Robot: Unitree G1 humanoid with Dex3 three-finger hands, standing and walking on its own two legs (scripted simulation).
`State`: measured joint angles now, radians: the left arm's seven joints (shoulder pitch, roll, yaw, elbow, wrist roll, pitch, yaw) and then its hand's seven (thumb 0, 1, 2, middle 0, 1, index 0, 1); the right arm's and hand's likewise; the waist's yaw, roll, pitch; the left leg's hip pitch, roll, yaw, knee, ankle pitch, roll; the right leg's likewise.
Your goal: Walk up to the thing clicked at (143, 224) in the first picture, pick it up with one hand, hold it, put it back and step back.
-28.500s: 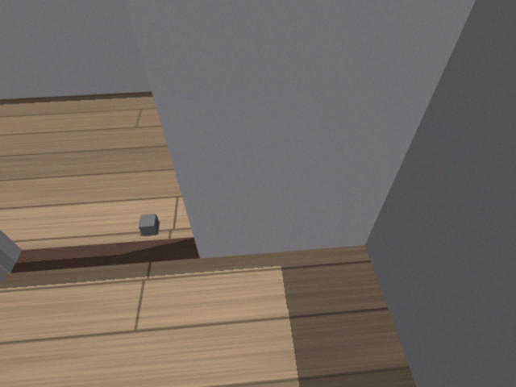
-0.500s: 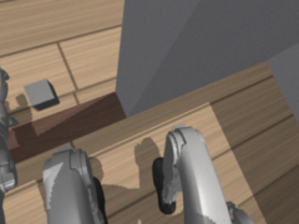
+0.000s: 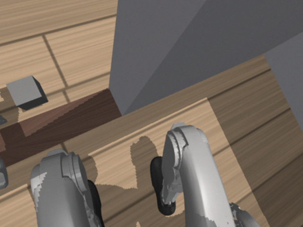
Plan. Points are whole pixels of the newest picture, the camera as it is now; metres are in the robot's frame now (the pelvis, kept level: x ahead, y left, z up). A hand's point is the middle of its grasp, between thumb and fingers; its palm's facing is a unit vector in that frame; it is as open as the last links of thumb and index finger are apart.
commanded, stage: rise first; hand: left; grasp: from above
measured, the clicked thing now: (28, 93) +0.51 +0.28 -0.30
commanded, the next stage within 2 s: approach in 1.66 s
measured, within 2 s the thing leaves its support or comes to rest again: neither
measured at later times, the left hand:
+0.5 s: hand out of the picture +0.47 +0.33 -0.19, palm faces -0.40 -0.16 -0.90, open 14.0 cm
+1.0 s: hand out of the picture +0.47 +0.32 -0.17, palm faces -0.40 -0.15 -0.90, open 13.9 cm
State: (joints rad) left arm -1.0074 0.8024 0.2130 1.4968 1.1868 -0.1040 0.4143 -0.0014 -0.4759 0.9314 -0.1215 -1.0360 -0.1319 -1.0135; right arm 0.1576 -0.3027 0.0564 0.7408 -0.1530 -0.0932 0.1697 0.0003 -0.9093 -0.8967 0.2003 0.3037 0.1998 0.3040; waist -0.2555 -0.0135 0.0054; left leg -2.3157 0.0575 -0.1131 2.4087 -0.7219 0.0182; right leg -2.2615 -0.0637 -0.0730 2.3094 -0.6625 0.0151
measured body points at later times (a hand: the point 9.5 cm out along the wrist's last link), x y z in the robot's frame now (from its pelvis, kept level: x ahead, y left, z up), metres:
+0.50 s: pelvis +0.00 +0.00 -0.01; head +0.26 +0.07 +0.35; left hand +0.48 +0.33 -0.14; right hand +0.03 -0.28 -0.10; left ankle +0.07 +0.12 -0.30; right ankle +0.10 -0.13 -0.30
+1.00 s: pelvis -0.01 +0.00 -0.01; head +0.25 +0.06 +0.36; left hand +0.48 +0.33 -0.12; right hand +0.02 -0.28 -0.10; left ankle +0.07 +0.12 -0.30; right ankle +0.10 -0.13 -0.30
